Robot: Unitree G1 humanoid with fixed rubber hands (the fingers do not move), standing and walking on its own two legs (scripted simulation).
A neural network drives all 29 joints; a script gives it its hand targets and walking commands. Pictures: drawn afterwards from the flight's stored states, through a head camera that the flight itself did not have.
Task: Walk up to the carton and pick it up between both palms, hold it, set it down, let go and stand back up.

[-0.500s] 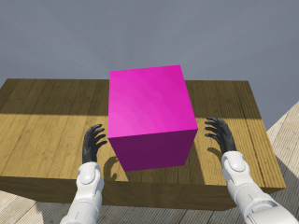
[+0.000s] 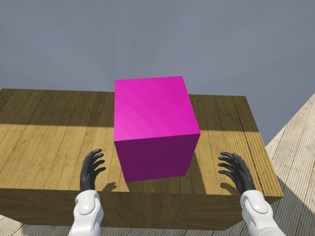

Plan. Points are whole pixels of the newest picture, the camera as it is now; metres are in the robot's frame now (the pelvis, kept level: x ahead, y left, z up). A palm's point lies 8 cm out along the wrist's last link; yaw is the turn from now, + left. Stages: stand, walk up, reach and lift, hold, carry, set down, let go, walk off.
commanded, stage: set down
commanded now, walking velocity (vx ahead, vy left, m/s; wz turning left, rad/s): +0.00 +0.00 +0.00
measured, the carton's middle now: (152, 131) +0.43 +0.04 -0.02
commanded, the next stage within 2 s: let go in 1.76 s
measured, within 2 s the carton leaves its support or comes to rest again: neither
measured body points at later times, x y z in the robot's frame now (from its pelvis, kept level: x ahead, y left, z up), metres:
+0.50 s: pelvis +0.01 -0.01 +0.00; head +0.02 +0.00 +0.45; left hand +0.21 +0.19 -0.05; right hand +0.21 -0.23 -0.04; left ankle +0.02 +0.13 -0.74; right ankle +0.02 -0.09 -0.74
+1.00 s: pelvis +0.03 -0.01 +0.00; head +0.05 +0.01 +0.45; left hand +0.21 +0.21 -0.07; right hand +0.21 -0.21 -0.05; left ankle +0.02 +0.13 -0.74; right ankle +0.02 -0.09 -0.74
